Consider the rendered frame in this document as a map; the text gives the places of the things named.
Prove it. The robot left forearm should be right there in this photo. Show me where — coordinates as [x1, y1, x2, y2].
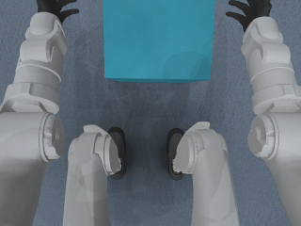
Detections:
[0, 11, 69, 115]

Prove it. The robot right hand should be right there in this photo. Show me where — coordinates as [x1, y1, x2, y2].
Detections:
[226, 0, 272, 33]

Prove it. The robot right forearm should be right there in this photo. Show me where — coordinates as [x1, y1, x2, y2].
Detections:
[241, 16, 301, 116]

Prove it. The right robot foot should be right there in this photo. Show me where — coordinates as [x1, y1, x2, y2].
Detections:
[166, 128, 184, 181]

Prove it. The carton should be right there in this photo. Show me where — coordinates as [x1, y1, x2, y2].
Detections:
[103, 0, 215, 84]

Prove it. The robot right shin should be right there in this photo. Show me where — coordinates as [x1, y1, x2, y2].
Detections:
[172, 121, 228, 174]

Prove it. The left robot upper arm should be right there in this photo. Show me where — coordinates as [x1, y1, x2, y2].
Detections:
[0, 112, 66, 226]

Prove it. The right robot upper arm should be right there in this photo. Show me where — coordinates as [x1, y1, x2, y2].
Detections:
[247, 112, 301, 226]

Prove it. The robot left hand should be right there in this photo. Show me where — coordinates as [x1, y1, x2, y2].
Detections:
[36, 0, 79, 25]

